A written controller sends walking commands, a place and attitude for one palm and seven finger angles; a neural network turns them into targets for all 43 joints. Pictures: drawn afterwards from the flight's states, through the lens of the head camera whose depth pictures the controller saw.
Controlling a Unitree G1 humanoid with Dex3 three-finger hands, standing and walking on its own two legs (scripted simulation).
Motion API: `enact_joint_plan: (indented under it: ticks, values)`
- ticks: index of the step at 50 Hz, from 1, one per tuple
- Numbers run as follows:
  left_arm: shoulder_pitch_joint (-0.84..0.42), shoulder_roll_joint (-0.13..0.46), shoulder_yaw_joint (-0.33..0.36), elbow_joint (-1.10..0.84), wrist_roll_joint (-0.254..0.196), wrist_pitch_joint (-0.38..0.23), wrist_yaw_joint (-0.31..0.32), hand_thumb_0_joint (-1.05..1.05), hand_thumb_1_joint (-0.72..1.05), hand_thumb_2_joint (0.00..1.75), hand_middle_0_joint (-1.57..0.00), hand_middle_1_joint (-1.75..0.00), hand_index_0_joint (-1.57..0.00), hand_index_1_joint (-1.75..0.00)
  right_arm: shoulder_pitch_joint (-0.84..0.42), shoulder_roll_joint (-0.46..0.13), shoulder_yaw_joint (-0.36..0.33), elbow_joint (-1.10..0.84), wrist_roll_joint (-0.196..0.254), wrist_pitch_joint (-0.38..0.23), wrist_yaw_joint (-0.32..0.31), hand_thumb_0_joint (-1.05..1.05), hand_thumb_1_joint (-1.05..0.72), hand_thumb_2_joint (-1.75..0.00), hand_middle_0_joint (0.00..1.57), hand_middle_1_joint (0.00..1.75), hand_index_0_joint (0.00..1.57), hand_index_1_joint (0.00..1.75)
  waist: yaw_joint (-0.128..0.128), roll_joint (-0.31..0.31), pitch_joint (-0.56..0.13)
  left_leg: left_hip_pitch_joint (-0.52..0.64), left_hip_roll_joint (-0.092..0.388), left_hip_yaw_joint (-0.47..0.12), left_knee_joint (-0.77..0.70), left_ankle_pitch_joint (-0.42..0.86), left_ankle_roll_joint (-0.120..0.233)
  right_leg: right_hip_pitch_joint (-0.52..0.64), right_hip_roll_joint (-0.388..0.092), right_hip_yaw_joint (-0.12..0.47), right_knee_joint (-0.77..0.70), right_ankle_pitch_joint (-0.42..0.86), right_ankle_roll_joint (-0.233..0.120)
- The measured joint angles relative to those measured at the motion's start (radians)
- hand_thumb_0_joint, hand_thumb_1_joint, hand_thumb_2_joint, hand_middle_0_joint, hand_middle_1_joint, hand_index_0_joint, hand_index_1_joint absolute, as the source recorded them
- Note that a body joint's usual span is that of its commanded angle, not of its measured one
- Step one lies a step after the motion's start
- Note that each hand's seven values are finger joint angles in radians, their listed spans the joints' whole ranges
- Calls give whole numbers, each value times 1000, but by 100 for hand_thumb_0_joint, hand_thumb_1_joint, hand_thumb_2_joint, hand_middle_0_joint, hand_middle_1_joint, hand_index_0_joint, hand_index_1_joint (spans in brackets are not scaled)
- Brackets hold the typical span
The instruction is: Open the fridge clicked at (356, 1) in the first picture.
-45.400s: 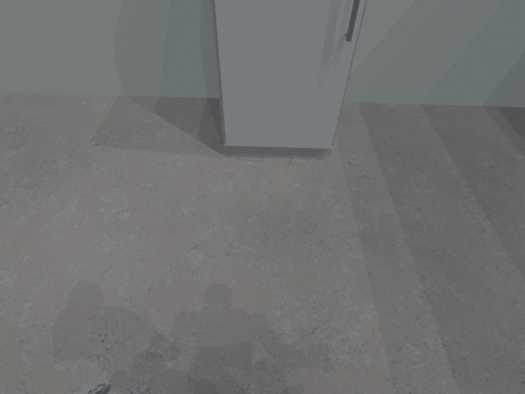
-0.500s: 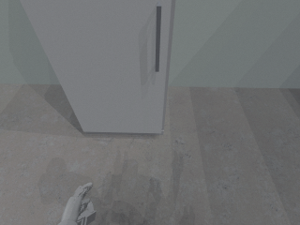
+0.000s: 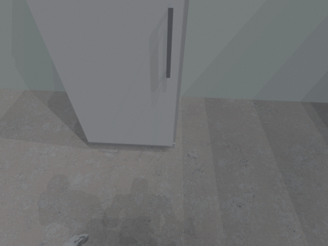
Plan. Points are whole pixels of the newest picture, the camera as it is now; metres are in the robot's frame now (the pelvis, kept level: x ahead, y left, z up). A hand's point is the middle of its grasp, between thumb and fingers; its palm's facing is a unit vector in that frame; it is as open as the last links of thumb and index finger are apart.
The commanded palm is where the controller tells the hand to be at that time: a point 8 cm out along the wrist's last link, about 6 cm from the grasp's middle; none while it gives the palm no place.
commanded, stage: let the arm hang, fingers relaxed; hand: right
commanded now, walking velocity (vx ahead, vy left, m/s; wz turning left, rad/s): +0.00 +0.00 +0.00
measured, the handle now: (169, 44) +0.84 +0.06 +0.09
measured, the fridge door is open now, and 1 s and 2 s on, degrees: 0 0 0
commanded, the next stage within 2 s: look to check the result in 0.84 s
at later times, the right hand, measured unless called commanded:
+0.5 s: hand out of the picture -0.06 -0.19 -0.16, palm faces +0.00 +0.98 -0.21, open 7.3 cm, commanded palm none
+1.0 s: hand out of the picture -0.01 -0.17 -0.17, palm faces +0.00 +0.98 -0.17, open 7.4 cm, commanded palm none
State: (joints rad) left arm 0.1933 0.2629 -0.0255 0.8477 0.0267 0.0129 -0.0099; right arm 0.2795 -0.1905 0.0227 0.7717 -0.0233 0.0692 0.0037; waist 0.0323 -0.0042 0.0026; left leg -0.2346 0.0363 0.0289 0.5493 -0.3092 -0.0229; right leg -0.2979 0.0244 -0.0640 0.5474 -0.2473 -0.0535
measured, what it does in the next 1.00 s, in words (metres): stands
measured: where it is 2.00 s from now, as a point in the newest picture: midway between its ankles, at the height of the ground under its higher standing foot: outside the picture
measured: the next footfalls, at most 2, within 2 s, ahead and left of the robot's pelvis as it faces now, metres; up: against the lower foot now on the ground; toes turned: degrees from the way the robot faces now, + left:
none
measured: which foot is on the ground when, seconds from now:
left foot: down 0.00-1.00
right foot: down 0.00-1.00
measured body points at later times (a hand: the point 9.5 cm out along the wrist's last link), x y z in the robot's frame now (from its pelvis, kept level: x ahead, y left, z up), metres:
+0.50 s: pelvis -0.01 -0.01 +0.01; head -0.01 -0.01 +0.46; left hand -0.04 +0.20 -0.15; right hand -0.06 -0.24 -0.15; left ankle -0.01 +0.13 -0.73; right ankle +0.03 -0.08 -0.73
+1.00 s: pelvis +0.00 +0.00 +0.01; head +0.00 +0.00 +0.46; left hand -0.03 +0.22 -0.15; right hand -0.01 -0.22 -0.15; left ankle -0.01 +0.13 -0.73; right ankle +0.03 -0.08 -0.73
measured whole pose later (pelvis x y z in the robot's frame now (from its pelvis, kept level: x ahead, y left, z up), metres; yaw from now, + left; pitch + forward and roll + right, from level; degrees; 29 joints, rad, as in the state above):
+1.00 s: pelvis +0.00 +0.00 +0.01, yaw +1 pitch -2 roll +0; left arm 0.32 0.16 0.00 1.12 0.01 0.00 0.03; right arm 0.31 -0.14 0.00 1.13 -0.01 0.00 -0.03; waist 0.02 0.00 0.03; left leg -0.15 0.03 0.01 0.40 -0.22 -0.02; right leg -0.21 0.02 -0.08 0.40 -0.17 -0.05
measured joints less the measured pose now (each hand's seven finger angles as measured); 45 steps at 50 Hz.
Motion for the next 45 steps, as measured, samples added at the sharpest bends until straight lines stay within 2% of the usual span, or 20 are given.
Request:
enact_joint_plan:
  ticks: [2,5,9,15,25,34,45]
  values:
    - [33,-23,-7,48,-1,3,5,1,91,90,-20,-30,-20,-30,10,18,-20,87,11,-10,-24,-1,-97,-90,20,30,20,30,-5,24,16,17,-5,5,-36,22,1,11,-4,5,-25,16,1]
    - [81,-52,-10,122,-1,11,12,1,91,90,-20,-30,-20,-30,28,-4,-27,179,9,-26,-21,-2,-101,-89,21,31,20,30,-22,41,31,42,-11,11,-91,54,4,26,-7,11,-61,39,1]
    - [128,-73,-2,193,-7,18,21,1,91,90,-20,-30,-20,-30,65,-17,-21,271,8,-35,-18,-1,-98,-90,20,30,20,30,-30,30,41,64,-9,9,-136,80,2,45,-3,8,-97,59,-5]
    - [161,-94,9,249,-13,12,28,1,91,90,-20,-30,-20,-30,103,-9,-17,358,8,-42,-25,0,-94,-90,20,30,20,30,-27,5,42,73,4,-5,-151,91,-5,68,10,-7,-134,78,-17]
    - [152,-122,18,271,-13,0,33,1,91,90,-21,-30,-20,-30,93,35,-18,377,4,-53,-33,0,-92,-90,20,30,19,30,-27,-13,14,61,16,-21,-129,84,-8,81,22,-22,-157,90,-23]
    - [123,-123,23,262,-14,-12,33,1,91,90,-20,-30,-20,-30,56,72,-15,358,4,-71,-35,0,-91,-90,20,30,19,30,-24,-9,-4,68,8,-22,-128,83,-9,87,13,-22,-151,86,-14]
    - [120,-109,26,264,-13,-13,36,0,91,90,-20,-30,-20,-30,32,68,-17,355,6,-74,-34,0,-91,-90,20,30,20,30,-17,0,11,78,-6,-19,-138,85,-1,90,0,-18,-145,79,-3]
